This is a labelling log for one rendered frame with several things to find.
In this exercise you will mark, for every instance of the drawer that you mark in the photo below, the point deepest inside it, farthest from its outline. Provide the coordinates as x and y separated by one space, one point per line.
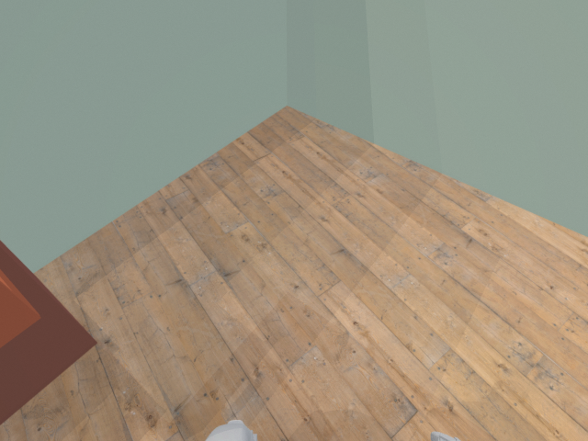
16 313

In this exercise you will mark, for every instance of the cabinet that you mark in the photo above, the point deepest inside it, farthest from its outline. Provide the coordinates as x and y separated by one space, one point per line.
38 355

